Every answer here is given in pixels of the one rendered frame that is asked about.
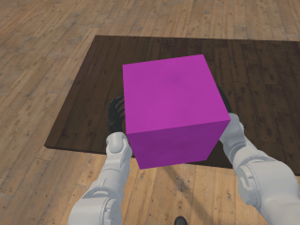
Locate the right robot forearm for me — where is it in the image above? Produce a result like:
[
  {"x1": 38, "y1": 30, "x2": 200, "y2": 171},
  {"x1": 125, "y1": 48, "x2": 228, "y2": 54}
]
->
[{"x1": 219, "y1": 112, "x2": 300, "y2": 198}]

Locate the robot right foot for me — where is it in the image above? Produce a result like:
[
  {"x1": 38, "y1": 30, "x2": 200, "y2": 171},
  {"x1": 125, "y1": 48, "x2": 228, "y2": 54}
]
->
[{"x1": 174, "y1": 216, "x2": 187, "y2": 225}]

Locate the robot right upper arm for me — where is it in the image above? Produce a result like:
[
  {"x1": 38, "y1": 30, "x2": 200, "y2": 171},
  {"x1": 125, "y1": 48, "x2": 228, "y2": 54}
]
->
[{"x1": 237, "y1": 161, "x2": 300, "y2": 225}]

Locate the right robot hand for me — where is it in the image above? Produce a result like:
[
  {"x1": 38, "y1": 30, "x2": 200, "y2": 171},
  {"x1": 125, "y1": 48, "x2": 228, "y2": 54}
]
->
[{"x1": 216, "y1": 84, "x2": 233, "y2": 113}]

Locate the left robot forearm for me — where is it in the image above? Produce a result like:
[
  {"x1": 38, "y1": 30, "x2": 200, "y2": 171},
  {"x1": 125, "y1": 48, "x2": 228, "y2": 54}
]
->
[{"x1": 67, "y1": 132, "x2": 133, "y2": 225}]

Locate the carton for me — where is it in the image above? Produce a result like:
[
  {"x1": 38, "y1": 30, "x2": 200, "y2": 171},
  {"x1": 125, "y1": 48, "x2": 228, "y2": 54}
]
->
[{"x1": 122, "y1": 54, "x2": 232, "y2": 170}]

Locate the left robot hand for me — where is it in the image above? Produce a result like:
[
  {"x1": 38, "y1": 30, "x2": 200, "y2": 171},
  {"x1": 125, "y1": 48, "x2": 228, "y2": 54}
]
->
[{"x1": 107, "y1": 96, "x2": 126, "y2": 135}]

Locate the table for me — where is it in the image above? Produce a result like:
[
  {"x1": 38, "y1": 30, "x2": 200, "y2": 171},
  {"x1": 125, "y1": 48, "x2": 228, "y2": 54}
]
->
[{"x1": 44, "y1": 35, "x2": 300, "y2": 176}]

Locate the robot left upper arm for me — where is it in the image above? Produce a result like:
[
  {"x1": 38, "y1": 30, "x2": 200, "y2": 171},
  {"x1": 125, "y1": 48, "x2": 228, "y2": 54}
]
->
[{"x1": 68, "y1": 197, "x2": 123, "y2": 225}]

